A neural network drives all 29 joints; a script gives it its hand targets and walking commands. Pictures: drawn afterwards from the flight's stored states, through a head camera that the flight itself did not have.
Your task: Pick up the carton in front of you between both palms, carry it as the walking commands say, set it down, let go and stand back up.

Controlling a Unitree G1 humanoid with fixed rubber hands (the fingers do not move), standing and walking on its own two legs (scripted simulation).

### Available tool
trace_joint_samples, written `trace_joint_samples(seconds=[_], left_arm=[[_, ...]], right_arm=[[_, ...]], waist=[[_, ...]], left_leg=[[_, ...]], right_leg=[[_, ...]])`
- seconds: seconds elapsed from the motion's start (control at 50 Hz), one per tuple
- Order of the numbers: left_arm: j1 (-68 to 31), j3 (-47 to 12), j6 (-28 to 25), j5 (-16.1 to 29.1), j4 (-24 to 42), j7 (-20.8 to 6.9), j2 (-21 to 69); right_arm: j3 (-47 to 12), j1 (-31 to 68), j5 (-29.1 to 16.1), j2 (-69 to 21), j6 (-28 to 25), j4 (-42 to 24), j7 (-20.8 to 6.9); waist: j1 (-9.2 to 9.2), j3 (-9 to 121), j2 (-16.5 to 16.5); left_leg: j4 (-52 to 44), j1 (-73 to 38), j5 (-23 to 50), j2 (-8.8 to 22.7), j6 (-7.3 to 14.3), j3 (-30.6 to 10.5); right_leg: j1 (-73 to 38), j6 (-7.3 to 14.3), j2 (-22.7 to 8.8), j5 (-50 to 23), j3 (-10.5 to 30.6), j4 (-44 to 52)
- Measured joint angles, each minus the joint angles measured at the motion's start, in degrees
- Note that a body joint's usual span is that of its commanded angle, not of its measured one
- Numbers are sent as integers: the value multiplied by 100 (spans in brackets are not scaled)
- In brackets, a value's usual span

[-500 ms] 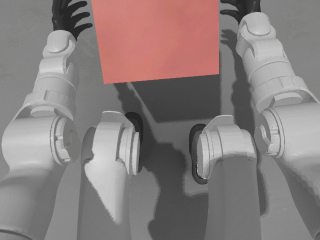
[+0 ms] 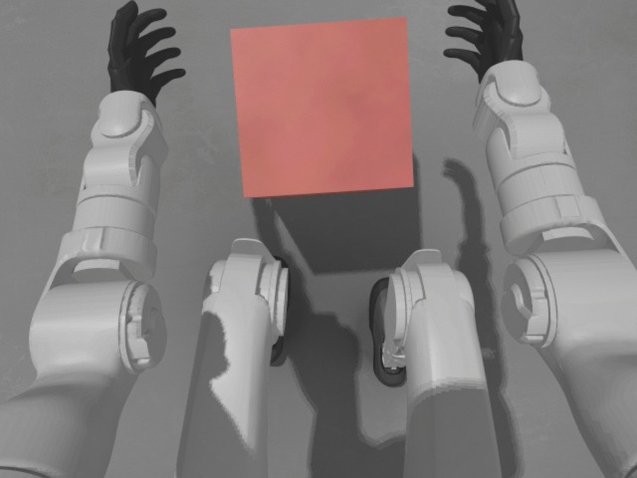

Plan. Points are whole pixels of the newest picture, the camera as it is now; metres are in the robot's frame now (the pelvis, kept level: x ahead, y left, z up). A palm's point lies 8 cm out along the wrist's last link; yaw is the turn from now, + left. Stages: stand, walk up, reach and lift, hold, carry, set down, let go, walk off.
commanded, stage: set down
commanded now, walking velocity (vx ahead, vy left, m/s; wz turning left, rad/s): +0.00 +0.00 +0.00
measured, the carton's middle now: (322, 128) +0.49 +0.03 -0.31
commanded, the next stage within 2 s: let go in 0.70 s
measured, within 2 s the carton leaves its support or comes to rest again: neither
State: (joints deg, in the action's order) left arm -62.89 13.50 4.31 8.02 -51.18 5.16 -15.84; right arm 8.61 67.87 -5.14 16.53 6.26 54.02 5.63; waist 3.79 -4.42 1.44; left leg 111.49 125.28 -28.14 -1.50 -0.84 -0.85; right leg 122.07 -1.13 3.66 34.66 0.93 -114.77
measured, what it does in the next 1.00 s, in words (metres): rises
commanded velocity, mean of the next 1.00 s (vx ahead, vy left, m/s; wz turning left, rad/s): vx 0.00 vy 0.00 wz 0.00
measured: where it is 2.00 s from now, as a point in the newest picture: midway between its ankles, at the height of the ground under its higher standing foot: (328, 338)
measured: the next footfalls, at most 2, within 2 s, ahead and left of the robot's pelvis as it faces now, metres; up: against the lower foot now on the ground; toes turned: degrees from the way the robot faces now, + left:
none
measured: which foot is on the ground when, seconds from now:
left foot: down 0.00-1.00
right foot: down 0.00-1.00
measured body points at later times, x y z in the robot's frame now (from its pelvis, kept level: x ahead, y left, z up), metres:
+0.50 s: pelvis +0.02 +0.00 +0.12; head +0.32 +0.01 +0.46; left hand +0.50 +0.25 +0.02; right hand +0.55 -0.15 +0.01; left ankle +0.12 +0.12 -0.40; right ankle +0.09 -0.12 -0.40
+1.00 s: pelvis +0.07 +0.01 +0.26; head +0.32 +0.02 +0.63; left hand +0.44 +0.25 +0.13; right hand +0.47 -0.17 +0.13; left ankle +0.12 +0.12 -0.40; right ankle +0.09 -0.12 -0.40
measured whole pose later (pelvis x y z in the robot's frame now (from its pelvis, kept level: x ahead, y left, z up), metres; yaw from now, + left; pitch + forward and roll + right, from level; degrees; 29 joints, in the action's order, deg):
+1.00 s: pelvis +0.07 +0.01 +0.26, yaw +0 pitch +38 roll -1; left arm -29.7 13.6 4.3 -3.7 -36.4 -3.6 -11.2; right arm 11.5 32.6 4.7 8.7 5.6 37.1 2.4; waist 2.5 5.5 0.3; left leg 54.5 74.9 -17.0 -1.7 0.7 -1.8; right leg 71.9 -1.4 2.6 20.9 3.2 -55.1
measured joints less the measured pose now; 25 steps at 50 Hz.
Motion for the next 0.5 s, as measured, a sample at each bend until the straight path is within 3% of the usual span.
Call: trace_joint_samples(seconds=[0.12,0.36,0.5], left_arm=[[109,121,27,-120,51,-72,53],[669,305,282,-225,752,-284,125],[925,389,284,-359,787,-402,201]], right_arm=[[93,-119,89,-14,-7,-17,-49],[134,-677,252,-109,274,-801,-157],[258,-921,381,-202,268,-788,-277]], waist=[[1,396,-19],[13,798,-46],[-7,1006,-42]], left_leg=[[-534,-211,94,-4,5,-9],[-1720,-992,271,-10,4,-40],[-2597,-1713,446,-29,9,-78]], right_leg=[[-192,-1,0,-126,23,549],[-943,13,3,-365,72,1763],[-1664,22,-23,-563,88,2663]])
